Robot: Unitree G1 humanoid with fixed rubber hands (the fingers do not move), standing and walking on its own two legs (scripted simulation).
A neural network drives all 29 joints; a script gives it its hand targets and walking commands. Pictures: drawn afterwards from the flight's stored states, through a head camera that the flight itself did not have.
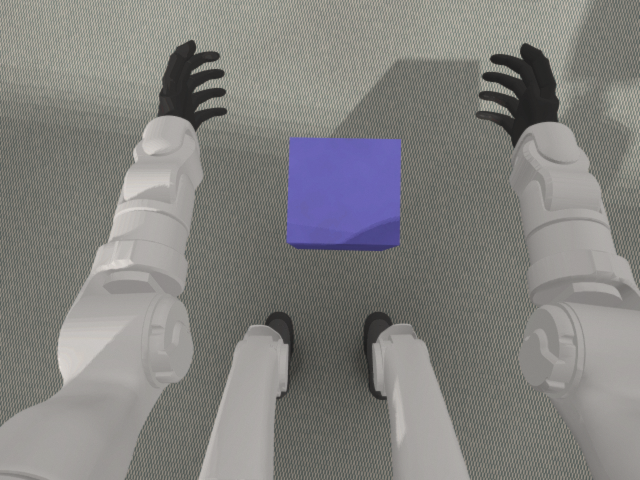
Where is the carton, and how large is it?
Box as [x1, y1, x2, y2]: [286, 137, 400, 250]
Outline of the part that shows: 290,137 286,242 296,248 382,250 399,244 400,139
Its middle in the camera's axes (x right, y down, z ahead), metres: +0.05 -0.09 +0.85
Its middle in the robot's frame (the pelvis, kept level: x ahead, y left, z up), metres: +0.49 -0.03 -0.51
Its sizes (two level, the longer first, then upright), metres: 0.210 0.200 0.250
